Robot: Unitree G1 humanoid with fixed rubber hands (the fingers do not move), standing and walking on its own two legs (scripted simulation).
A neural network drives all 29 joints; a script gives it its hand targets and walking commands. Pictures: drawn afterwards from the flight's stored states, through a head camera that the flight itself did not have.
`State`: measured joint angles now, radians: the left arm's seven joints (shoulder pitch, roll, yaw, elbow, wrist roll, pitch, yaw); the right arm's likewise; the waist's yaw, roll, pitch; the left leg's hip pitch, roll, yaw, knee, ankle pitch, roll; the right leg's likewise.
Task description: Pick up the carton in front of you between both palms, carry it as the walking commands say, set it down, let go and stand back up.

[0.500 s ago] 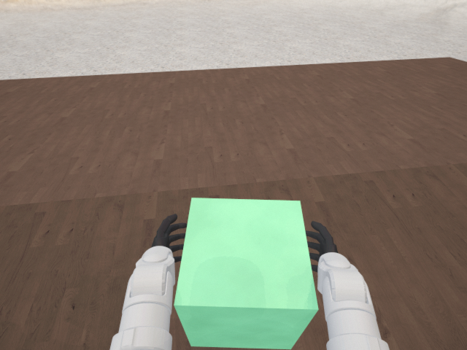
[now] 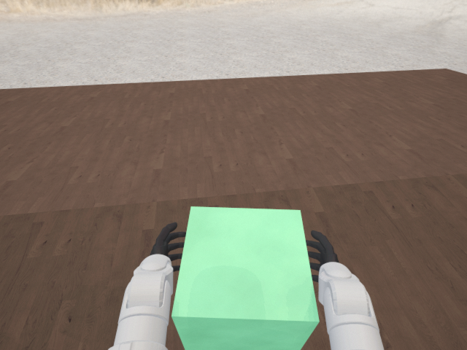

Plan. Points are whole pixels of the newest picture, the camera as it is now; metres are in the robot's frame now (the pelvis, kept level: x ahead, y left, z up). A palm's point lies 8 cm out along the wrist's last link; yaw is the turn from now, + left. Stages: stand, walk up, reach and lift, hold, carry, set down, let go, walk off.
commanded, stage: reach and lift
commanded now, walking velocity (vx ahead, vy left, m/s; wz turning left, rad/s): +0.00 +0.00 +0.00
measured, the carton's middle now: (242, 287) +0.29 +0.00 -0.05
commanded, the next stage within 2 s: hold in 0.14 s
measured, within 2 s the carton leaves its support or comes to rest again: neither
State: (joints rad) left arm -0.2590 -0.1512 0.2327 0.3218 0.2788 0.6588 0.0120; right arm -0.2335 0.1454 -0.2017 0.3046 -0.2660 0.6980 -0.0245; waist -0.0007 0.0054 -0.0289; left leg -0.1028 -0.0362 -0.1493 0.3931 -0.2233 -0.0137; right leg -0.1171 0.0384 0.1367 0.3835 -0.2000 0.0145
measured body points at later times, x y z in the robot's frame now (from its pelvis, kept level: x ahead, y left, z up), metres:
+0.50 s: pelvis -0.01 +0.00 +0.00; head -0.06 +0.00 +0.45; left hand +0.29 +0.15 +0.04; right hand +0.28 -0.15 +0.04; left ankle +0.00 +0.13 -0.74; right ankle +0.01 -0.13 -0.74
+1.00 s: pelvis -0.01 +0.00 +0.00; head -0.05 +0.00 +0.45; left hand +0.29 +0.15 +0.04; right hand +0.29 -0.15 +0.04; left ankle +0.00 +0.13 -0.74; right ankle +0.01 -0.13 -0.74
